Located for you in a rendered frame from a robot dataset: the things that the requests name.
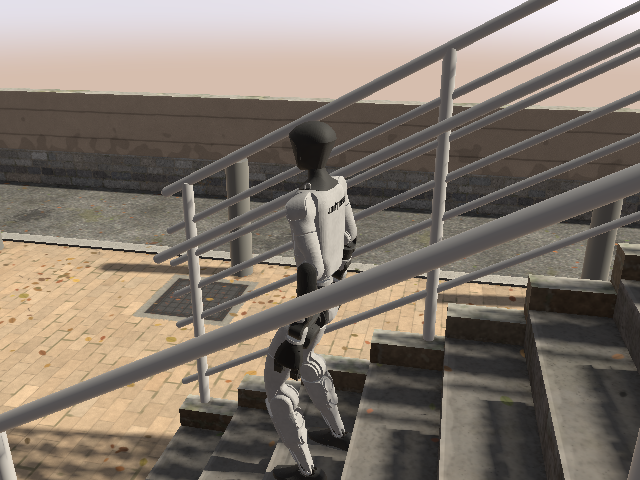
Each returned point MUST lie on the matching right robot shin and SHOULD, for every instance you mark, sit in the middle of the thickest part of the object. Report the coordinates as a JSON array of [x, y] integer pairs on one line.
[[322, 393]]

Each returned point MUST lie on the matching right robot forearm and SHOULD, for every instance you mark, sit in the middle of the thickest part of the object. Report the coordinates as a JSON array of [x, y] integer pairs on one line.
[[340, 274]]

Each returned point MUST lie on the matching right robot upper arm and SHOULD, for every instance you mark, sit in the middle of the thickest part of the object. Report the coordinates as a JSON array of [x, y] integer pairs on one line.
[[350, 226]]

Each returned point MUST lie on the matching left robot upper arm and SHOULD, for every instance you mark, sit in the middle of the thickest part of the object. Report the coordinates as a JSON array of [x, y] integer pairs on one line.
[[300, 212]]

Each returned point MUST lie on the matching left robot hand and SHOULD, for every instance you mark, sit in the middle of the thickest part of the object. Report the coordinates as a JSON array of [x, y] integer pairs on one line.
[[289, 356]]

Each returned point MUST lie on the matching left robot forearm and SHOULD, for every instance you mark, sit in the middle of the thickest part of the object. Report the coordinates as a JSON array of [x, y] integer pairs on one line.
[[306, 283]]

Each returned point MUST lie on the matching left robot shin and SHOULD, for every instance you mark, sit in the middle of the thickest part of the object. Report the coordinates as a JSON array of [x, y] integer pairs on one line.
[[290, 426]]

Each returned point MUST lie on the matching robot shin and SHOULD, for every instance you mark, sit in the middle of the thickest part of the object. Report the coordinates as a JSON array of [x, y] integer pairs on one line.
[[290, 426], [322, 393]]

